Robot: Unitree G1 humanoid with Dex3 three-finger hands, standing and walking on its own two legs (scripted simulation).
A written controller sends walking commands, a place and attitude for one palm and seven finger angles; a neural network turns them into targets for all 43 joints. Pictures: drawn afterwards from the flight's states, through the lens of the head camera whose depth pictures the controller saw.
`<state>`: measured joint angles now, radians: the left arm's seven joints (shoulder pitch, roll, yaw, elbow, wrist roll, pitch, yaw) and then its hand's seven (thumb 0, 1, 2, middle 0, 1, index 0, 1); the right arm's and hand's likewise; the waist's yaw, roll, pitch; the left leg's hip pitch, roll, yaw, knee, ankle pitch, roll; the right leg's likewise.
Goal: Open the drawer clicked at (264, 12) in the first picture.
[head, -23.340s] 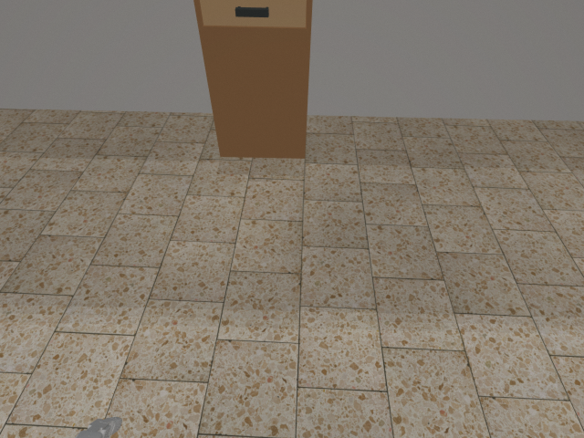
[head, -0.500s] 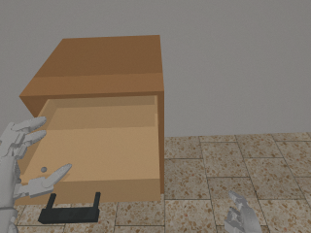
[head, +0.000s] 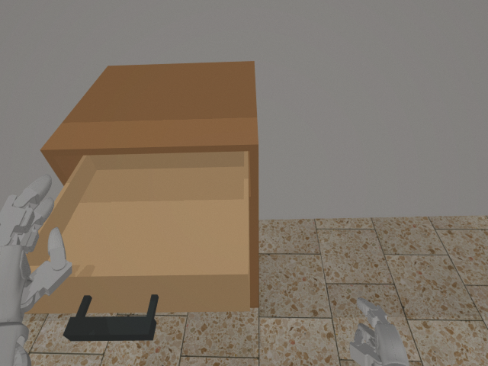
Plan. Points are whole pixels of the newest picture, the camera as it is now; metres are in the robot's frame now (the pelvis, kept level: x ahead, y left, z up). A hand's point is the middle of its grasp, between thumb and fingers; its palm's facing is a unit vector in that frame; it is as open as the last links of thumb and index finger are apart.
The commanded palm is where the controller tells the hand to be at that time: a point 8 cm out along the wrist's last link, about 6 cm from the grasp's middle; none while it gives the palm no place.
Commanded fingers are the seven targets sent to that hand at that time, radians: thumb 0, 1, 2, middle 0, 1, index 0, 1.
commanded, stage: step back with the hand held close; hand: left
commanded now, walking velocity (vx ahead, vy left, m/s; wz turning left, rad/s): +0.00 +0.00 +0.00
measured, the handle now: (115, 314) +0.19 +0.24 -0.01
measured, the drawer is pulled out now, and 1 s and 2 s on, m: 0.29 0.29 0.29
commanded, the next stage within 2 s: stop stepping back and stand still in 1.22 s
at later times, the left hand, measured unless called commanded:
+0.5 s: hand (32, 288) +0.15 +0.27 +0.16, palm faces +0.30 -0.81 -0.50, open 7.4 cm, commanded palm +0.09 +0.31 +0.18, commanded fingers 0.00 0.90 0.90 -0.20 -0.30 -0.20 -0.30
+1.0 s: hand out of the picture +0.08 +0.28 +0.17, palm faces +0.38 -0.80 -0.46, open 7.4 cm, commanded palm +0.01 +0.31 +0.18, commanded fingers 0.00 0.90 0.90 -0.20 -0.30 -0.20 -0.30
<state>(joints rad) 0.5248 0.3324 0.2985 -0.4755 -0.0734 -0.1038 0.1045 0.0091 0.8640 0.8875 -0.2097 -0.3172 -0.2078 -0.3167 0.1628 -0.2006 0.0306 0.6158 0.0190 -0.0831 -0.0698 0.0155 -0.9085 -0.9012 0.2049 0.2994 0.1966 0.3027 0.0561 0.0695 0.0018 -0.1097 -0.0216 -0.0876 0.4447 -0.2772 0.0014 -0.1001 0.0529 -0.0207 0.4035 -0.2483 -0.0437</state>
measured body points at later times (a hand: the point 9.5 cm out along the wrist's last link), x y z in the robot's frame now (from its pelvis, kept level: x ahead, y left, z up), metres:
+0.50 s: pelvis -0.04 +0.03 -0.01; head -0.01 +0.04 +0.44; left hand +0.13 +0.31 +0.19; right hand +0.14 -0.22 -0.08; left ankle -0.02 +0.12 -0.74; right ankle -0.02 -0.09 -0.74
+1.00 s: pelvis -0.12 +0.03 -0.01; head -0.08 +0.06 +0.44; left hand +0.05 +0.32 +0.20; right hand +0.06 -0.19 -0.08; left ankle -0.08 +0.13 -0.74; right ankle -0.13 -0.10 -0.70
